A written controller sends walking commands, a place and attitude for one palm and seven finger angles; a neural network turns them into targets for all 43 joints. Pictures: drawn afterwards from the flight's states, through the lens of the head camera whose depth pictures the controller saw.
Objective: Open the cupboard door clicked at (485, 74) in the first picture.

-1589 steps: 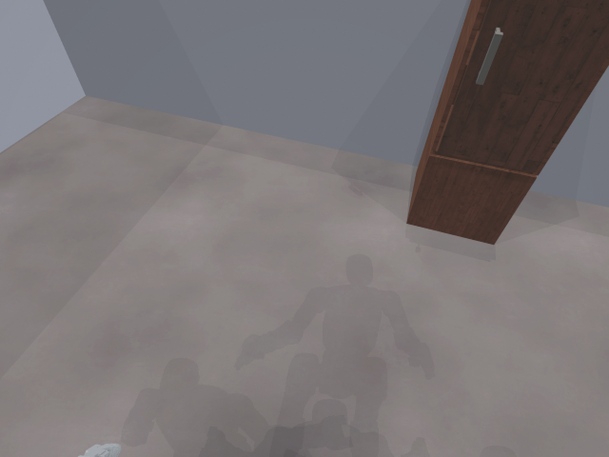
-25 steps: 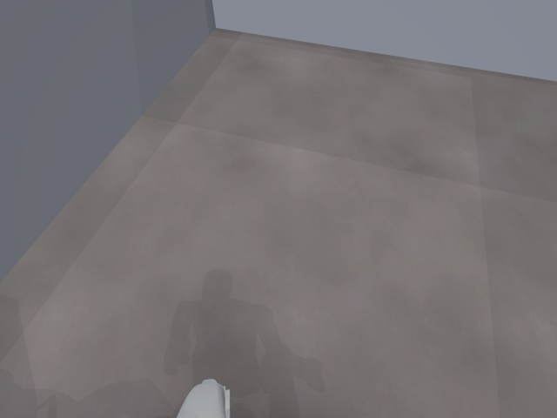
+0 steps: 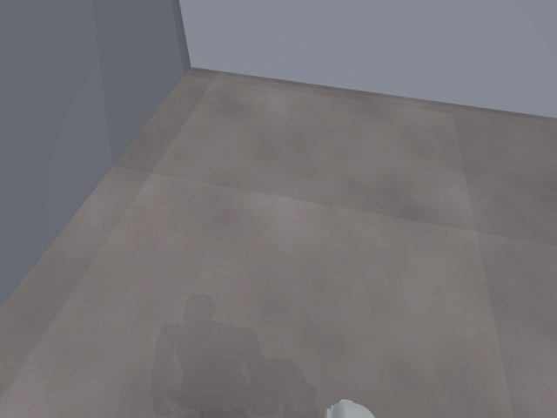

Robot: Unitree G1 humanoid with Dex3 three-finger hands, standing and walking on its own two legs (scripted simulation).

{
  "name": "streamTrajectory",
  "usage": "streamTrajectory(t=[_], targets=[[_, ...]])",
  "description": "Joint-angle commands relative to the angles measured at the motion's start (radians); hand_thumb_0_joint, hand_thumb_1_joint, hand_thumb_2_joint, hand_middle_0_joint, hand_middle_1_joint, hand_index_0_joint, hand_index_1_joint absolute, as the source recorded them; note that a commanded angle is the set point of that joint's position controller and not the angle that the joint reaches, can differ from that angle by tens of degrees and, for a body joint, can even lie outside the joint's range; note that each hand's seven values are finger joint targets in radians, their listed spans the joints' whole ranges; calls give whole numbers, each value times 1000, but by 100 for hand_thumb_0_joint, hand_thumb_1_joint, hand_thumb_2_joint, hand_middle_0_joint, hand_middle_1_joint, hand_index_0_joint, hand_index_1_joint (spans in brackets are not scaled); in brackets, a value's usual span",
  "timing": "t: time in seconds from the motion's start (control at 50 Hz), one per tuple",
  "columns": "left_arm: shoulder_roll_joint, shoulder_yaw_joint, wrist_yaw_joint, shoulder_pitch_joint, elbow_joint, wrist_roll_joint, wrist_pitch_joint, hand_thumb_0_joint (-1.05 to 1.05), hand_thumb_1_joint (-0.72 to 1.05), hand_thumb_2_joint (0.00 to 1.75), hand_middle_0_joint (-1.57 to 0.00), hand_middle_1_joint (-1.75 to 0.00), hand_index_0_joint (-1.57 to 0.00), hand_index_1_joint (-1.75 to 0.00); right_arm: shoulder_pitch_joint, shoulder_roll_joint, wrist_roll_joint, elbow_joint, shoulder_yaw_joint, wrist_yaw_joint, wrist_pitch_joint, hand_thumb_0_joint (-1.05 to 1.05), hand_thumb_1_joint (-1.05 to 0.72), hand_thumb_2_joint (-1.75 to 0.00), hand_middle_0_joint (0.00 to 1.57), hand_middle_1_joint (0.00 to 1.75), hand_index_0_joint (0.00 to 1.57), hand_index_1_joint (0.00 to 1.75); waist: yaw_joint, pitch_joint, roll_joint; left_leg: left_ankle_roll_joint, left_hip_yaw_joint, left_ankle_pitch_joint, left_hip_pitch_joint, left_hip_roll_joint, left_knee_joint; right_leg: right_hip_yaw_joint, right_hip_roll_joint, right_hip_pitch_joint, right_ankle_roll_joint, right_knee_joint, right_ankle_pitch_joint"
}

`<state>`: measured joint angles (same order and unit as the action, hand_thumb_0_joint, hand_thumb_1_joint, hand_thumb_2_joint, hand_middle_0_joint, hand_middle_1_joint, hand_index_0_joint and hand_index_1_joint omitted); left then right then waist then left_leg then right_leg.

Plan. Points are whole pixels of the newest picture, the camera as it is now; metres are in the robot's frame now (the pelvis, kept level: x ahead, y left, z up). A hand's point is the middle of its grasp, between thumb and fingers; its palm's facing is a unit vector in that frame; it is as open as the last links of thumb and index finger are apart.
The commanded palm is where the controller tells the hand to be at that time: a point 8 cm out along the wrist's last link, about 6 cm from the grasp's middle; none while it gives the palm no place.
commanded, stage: walk to a spot facing it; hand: left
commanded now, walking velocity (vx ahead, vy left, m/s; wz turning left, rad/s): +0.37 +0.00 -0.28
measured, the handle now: out of the picture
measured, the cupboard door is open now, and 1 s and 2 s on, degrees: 50 50 50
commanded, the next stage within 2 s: turn to face it in 0.32 s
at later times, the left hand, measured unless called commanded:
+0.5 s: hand (226, 355) +0.25 +0.12 -0.18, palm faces +0.02 -0.99 -0.17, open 7.2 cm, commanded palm none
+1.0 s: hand (235, 276) +0.40 +0.13 -0.16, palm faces +0.28 -0.92 -0.27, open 7.3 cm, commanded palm none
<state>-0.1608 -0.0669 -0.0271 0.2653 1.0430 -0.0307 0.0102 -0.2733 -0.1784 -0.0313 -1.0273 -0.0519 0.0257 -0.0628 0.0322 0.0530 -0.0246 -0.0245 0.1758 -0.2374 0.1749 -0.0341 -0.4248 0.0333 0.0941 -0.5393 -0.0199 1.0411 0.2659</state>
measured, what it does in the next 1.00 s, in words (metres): walks ahead, turning left: right foot, then left foot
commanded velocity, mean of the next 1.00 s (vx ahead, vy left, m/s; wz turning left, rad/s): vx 0.12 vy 0.00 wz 0.36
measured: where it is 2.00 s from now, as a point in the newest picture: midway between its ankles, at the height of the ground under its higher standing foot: (318, 365)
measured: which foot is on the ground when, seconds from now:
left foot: down 0.00-0.20, up 0.22-0.54, down 0.56-0.92, up 0.94-1.00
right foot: up 0.00-0.18, down 0.20-0.58, up 0.60-0.90, down 0.92-1.00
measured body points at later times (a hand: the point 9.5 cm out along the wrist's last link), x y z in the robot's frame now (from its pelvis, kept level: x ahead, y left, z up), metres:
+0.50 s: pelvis +0.23 -0.06 +0.00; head +0.26 -0.05 +0.45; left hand +0.25 +0.17 -0.16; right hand +0.26 -0.29 -0.15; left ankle +0.33 +0.07 -0.71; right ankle +0.16 -0.15 -0.74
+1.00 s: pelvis +0.34 -0.09 -0.01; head +0.39 -0.10 +0.43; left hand +0.38 +0.17 -0.14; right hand +0.48 -0.32 -0.17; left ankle +0.34 +0.04 -0.70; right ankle +0.37 -0.20 -0.74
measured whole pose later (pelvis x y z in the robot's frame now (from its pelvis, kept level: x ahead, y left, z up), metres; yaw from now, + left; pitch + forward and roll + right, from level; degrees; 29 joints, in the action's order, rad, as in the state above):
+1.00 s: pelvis +0.34 -0.09 -0.01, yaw +16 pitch +1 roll +1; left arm -0.19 -0.05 0.02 0.15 0.89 -0.03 0.00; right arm -0.17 -0.22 -0.02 -0.95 -0.08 -0.01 0.07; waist -0.01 0.07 0.03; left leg 0.02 -0.03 -0.45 0.50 0.03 -0.93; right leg 0.09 0.07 -0.31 0.00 0.63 0.33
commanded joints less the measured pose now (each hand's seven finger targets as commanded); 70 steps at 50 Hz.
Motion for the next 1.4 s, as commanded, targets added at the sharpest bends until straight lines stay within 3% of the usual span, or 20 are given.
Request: streamTrajectory(t=[0.0, 0.1, 0.14, 0.18, 0.22, 0.3, 0.5, 0.54, 0.56, 0.62, 0.68, 0.86, 0.9, 0.92, 1.02, 1.2, 1.24, 1.26, 1.28, 1.38], targets=[[-19, -1, -14, -58, -78, 1, 16, 0, 90, 90, -20, -30, -20, -30, -96, -120, -4, 10, -18, -17, -10, 0, -90, -90, 20, 30, 20, 30, -36, 55, 146, -99, -104, -72, 123, -262, 291, 44, 15, 94, 10, -250, -69], [-68, -4, -17, -105, -92, 1, 21, 0, 90, 90, -20, -30, -20, -30, -138, -151, -8, -14, -12, -21, 4, 0, -90, -90, 20, 30, 20, 30, -22, 49, 116, -77, -80, -29, 58, -268, 185, 92, -28, 221, -5, -415, -54], [-138, -19, -8, 87, -27, -2, 38, 0, 90, 90, -20, -30, -20, -30, -135, -141, 4, -19, -4, -24, 6, 0, -90, -90, 20, 30, 20, 30, 69, -46, 8, -22, 6, 166, 137, -179, -125, 64, -42, 535, -50, -522, -3], [-317, -58, 16, 315, 38, 17, 50, 0, 90, 90, -20, -30, -20, -30, -81, -84, 23, 43, 6, -30, -5, 0, -90, -90, 20, 30, 20, 30, 140, -193, -313, 37, 7, -395, 535, -11, -726, -555, 370, 863, -233, -763, -3], [-241, -42, 37, 185, 5, 18, 45, 0, 90, 90, -20, -30, -20, -30, 14, -96, 23, 43, -7, -23, -3, 0, -90, -90, 20, 30, 20, 30, 89, -107, -181, 34, -152, -248, 598, -99, -862, -438, 336, 703, -234, -754, -144], [-132, 0, 37, 3, -31, 7, 63, 0, 90, 90, -20, -30, -20, -30, -89, -15, 10, -18, 1, -35, 40, 0, -90, -90, 20, 30, 20, 30, -58, 6, -115, 59, -116, -90, 345, -119, -613, -76, 199, 324, -142, -839, -170], [-132, 5, 47, 38, 24, 15, 63, 0, 90, 90, -20, -30, -20, -30, -52, -47, 11, -3, -1, -40, 25, 0, -90, -90, 20, 30, 20, 30, -88, -10, -57, 15, -48, 158, 115, -13, -130, 129, 154, 450, -48, -562, -579], [-108, 1, 49, 90, -17, 31, 47, 0, 90, 90, -20, -30, -20, -30, -221, -196, -6, -18, -31, -23, 23, 0, -90, -90, 20, 30, 20, 30, -139, -187, 242, -136, -374, 684, -242, -247, -94, 191, 10, 183, 49, -138, -148], [-87, 10, 52, 73, -52, 31, 46, 0, 90, 90, -20, -30, -20, -30, -259, -249, 1, -19, -42, -14, 35, 0, -90, -90, 20, 30, 20, 30, -148, -223, 317, -237, -547, 804, -243, -385, -14, 120, -80, 115, 48, 119, 425], [-97, -3, 46, -51, -85, 19, 23, 0, 90, 90, -20, -30, -20, -30, -77, -195, 5, 46, -32, 4, 40, 0, -90, -90, 20, 30, 20, 30, -90, -128, 217, -196, -514, 407, -7, -329, 74, -48, 0, -9, 62, 234, 252], [-67, -8, 36, -5, -79, 15, -5, 0, 90, 90, -20, -30, -20, -30, 34, -183, 4, 92, -26, 0, 38, 0, -90, -90, 20, 30, 20, 30, -35, -114, 143, -139, -377, 311, 108, -236, 102, -23, -9, 76, 79, 68, 168], [-105, -24, 43, 37, -143, 13, -8, 0, 90, 90, -20, -30, -20, -30, 139, -214, 6, 168, -68, -21, 86, 0, -90, -90, 20, 30, 20, 30, 5, -114, 125, -87, -432, -26, 288, -135, 19, 35, -79, 385, 78, -494, 13], [-261, -53, 59, 81, -163, -9, 9, 0, 90, 90, -20, -30, -20, -30, 146, -112, 20, 207, -54, -34, 86, 0, -90, -90, 20, 30, 20, 30, 38, -116, -290, 51, -188, -262, 526, 84, -346, -357, 293, 545, -44, -787, 43], [-288, -45, 58, 43, -182, -1, 2, 0, 90, 90, -20, -30, -20, -30, 168, -131, 11, 215, -59, -40, 87, 0, -90, -90, 20, 30, 20, 30, 37, -87, -274, 55, -178, -370, 489, 68, -603, -386, 422, 418, -129, -808, -40], [-178, -15, 64, -62, -206, 3, 14, 0, 90, 90, -20, -30, -20, -30, 164, -100, 14, 170, -42, -55, 111, 0, -90, -90, 20, 30, 20, 30, -37, -42, -171, 88, -157, -189, 453, -10, -736, -23, 236, 417, -70, -668, -485], [-270, -40, 55, 30, -173, 2, 11, 0, 90, 90, -20, -30, -20, -30, 205, -112, 21, 201, -23, -59, 97, 0, -90, -90, 20, 30, 20, 30, -10, -115, -181, 57, -19, -140, 207, 46, -210, 108, 263, 543, -46, -479, -792], [-272, -42, 47, -9, -191, 16, 10, 0, 90, 90, -20, -30, -20, -30, 73, -183, 11, 171, -42, -53, 87, 0, -90, -90, 20, 30, 20, 30, -95, -185, -74, 17, -48, 155, -92, 10, -36, 169, 239, 362, 22, -254, -641], [-205, -30, 38, -29, -232, 24, 5, 0, 90, 90, -20, -30, -20, -30, -8, -305, 1, 163, -74, -47, 79, 0, -90, -90, 20, 30, 20, 30, -139, -238, 222, -126, -422, 542, -307, -272, -19, 192, 95, 46, 96, -7, 5], [-173, -12, 43, -83, -277, 18, -6, 0, 90, 90, -20, -30, -20, -30, -70, -365, 13, 146, -85, -42, 87, 0, -90, -90, 20, 30, 20, 30, -153, -253, 301, -247, -558, 794, -291, -429, 3, 77, 29, -62, 103, 142, 417], [-165, -21, 38, -87, -209, 12, -39, 0, 90, 90, -20, -30, -20, -30, 123, -266, 8, 188, -56, -16, 78, 0, -90, -90, 20, 30, 20, 30, -50, -80, 170, -136, -358, 392, 17, -222, 66, -28, 25, -17, 110, 125, 168]])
